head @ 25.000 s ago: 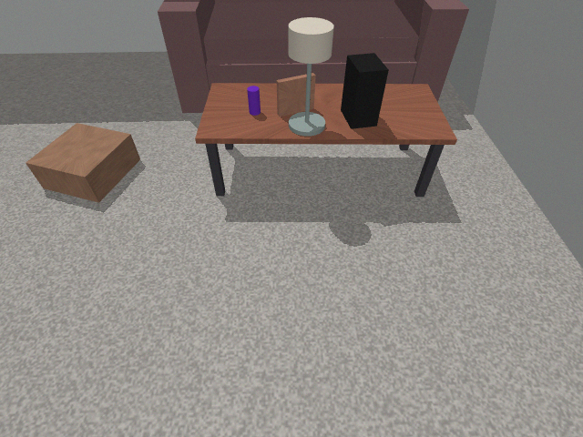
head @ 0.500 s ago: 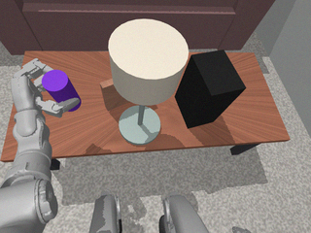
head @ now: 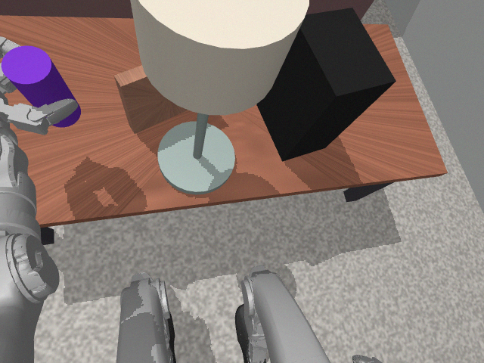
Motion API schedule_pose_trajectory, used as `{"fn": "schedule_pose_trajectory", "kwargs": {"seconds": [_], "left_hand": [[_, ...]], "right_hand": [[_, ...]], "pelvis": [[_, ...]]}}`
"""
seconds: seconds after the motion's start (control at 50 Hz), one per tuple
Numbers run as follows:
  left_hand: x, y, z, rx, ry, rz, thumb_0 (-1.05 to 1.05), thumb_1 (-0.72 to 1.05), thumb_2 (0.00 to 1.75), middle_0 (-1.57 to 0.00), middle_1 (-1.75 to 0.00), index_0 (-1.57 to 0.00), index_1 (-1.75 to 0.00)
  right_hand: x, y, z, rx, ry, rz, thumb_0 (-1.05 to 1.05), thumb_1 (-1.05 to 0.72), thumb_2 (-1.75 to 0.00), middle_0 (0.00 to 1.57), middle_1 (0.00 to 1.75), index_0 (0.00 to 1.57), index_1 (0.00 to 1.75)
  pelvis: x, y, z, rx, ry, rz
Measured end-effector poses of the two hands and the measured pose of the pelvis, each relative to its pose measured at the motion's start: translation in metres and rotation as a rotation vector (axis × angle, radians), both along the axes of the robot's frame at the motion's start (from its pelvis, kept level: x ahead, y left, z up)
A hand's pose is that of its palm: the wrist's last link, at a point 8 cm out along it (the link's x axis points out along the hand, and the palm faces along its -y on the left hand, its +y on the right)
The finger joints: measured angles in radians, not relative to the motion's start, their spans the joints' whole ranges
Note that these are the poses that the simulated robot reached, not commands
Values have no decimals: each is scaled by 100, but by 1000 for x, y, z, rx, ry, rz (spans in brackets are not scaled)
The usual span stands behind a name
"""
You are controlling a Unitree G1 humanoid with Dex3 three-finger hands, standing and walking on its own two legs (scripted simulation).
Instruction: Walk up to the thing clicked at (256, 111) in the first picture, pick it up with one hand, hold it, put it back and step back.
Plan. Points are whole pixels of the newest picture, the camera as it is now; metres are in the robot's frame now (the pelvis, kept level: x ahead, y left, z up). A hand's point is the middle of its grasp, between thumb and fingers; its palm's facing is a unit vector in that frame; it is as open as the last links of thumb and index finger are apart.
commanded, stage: crouch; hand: left
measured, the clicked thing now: (47, 91) +0.53 +0.24 +0.01
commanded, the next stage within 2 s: lower in 0.40 s
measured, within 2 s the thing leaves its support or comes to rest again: rests again in 1.52 s
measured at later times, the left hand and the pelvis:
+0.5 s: hand (36, 82) +0.57 +0.27 -0.03, palm faces +0.29 -0.96 -0.02, open 9.3 cm; pelvis -0.01 -0.01 -0.05, yaw -2 degrees
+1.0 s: hand (50, 101) +0.58 +0.27 -0.09, palm faces +0.29 -0.95 -0.04, open 9.3 cm; pelvis -0.02 -0.01 -0.11, yaw -4 degrees
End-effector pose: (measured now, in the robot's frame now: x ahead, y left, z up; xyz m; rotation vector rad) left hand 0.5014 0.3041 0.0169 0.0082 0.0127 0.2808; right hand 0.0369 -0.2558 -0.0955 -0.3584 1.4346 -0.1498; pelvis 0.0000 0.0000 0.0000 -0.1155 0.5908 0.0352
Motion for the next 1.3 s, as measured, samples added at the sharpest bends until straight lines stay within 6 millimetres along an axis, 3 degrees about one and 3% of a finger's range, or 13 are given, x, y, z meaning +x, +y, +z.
{"fn": "schedule_pose_trajectory", "kwargs": {"seconds": [0.36,0.62,0.9,1.3], "left_hand": [[28,6,-30,0,-3,13,-3,-55,94,-94,-131,-99,-131],[37,10,-50,-3,13,20,-3,-55,93,-94,-130,-100,-130],[40,14,-101,4,11,24,-4,-57,93,-96,-131,-102,-131],[52,15,-126,21,8,-1,-4,-60,90,-100,-130,-106,-129]], "right_hand": [[-20,-3,-33,-13,60,-21,0,-93,-91,20,30,20,30],[-26,-5,-52,-17,96,-20,0,-93,-90,21,30,21,30],[-36,-6,-84,-37,131,5,0,-93,-90,20,30,20,30],[-63,-1,-122,-39,169,-9,0,-92,-89,21,30,21,30]], "pelvis": [[-5,-7,-36,-7,47,-24],[-6,-8,-54,-8,66,-33],[-14,-7,-93,-17,69,-46],[-25,-6,-137,-35,52,-64]]}}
